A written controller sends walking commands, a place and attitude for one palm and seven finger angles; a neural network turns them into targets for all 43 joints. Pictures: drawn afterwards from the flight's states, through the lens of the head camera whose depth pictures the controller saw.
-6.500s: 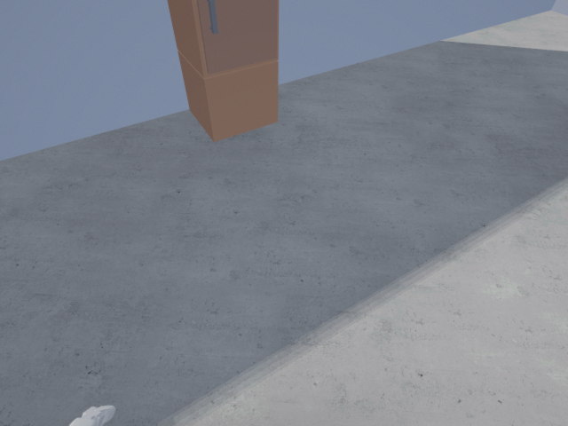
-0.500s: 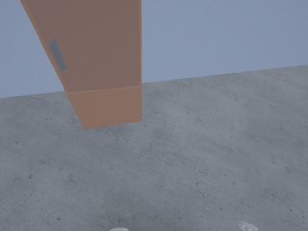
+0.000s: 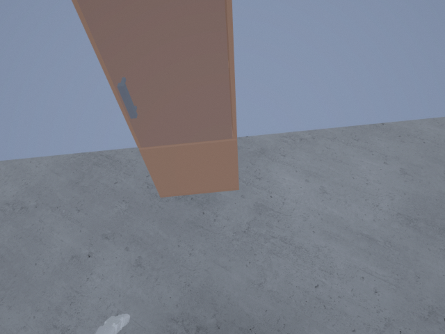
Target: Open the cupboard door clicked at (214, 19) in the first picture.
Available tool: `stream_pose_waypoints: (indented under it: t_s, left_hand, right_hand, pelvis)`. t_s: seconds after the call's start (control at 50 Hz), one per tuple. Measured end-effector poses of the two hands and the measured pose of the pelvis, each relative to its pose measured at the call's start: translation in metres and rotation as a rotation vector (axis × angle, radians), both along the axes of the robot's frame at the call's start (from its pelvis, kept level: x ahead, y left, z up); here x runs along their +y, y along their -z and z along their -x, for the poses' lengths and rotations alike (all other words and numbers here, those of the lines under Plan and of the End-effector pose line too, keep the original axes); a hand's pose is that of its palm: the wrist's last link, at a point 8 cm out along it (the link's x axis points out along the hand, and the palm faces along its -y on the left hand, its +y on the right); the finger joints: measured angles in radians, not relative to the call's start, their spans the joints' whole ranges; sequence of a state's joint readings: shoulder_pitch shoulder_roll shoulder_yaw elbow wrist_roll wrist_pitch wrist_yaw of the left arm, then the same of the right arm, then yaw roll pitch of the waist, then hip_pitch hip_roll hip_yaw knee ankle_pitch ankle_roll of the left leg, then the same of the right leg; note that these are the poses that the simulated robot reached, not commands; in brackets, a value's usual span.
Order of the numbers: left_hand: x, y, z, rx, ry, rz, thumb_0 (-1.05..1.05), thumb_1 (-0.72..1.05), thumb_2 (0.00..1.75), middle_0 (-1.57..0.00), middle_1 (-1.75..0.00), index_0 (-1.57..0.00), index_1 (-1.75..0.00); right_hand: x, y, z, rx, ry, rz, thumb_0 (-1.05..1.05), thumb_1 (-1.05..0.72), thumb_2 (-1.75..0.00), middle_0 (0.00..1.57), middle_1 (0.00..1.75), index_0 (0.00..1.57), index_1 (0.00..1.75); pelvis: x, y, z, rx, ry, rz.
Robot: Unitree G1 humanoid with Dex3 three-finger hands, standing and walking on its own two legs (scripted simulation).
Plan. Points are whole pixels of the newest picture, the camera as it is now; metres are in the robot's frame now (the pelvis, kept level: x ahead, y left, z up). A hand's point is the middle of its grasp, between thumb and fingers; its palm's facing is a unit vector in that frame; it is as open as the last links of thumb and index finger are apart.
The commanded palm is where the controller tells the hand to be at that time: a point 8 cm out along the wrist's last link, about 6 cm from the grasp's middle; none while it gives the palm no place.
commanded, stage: take the last steps up to it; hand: left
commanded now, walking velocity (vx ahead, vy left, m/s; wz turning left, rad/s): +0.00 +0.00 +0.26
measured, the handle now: (128, 98) +0.84 +0.36 -0.07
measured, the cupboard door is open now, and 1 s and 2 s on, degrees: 0 0 0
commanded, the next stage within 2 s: come to a stop and stand still in 1.22 s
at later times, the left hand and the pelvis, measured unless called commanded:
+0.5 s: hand out of the picture -0.10 +0.22 -0.17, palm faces +0.24 -0.95 -0.19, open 7.4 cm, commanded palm none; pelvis +0.02 +0.06 +0.00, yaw +7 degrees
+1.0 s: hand (113, 276) +0.27 +0.29 -0.17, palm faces +0.05 -0.99 -0.17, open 7.4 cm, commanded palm none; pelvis +0.17 +0.11 +0.00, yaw +5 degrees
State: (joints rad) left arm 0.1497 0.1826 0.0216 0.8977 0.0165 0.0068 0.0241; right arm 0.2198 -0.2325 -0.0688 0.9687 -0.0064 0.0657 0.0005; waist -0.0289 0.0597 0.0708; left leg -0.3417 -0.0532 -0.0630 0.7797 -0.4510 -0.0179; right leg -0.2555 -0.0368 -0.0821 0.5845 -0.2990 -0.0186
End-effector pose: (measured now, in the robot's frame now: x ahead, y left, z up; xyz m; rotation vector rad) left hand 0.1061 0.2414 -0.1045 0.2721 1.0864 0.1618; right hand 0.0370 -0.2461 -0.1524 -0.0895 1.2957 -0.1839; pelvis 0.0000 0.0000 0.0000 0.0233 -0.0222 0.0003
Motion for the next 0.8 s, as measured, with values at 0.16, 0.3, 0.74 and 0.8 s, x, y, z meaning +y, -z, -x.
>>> stream_pose_waypoints:
  t_s: [0.16,0.3,0.74,0.8]
  left_hand:
    - [-0.014,-0.002,0.060,0.078,-0.111,0.026,0.00,0.91,0.90,-0.20,-0.30,-0.20,-0.30]
    - [-0.006,0.006,0.132,0.195,-0.235,0.065,0.00,0.91,0.90,-0.20,-0.30,-0.20,-0.30]
    - [0.099,0.038,0.065,0.270,-0.250,0.166,0.01,0.91,0.90,-0.19,-0.30,-0.19,-0.30]
    - [0.108,0.037,0.014,0.201,-0.222,0.157,0.00,0.91,0.90,-0.19,-0.30,-0.19,-0.30]
  right_hand:
    - [-0.015,-0.007,0.008,0.066,-0.062,0.000,0.01,-0.91,-0.90,0.20,0.29,0.20,0.30]
    - [-0.003,-0.019,-0.016,0.072,-0.153,0.021,0.01,-0.91,-0.90,0.19,0.29,0.20,0.30]
    - [0.125,-0.037,-0.061,0.033,-0.133,0.088,-0.01,-0.94,-0.90,0.20,0.30,0.21,0.30]
    - [0.134,-0.032,-0.038,0.132,-0.095,0.071,0.00,-0.93,-0.90,0.20,0.29,0.20,0.30]
  pelvis:
    - [-0.009,-0.011,0.005,0.000,-0.061,-0.013]
    - [0.002,-0.015,0.000,0.010,-0.102,-0.004]
    - [0.112,-0.013,-0.078,-0.011,-0.102,0.038]
    - [0.116,-0.011,-0.096,-0.009,-0.100,0.031]
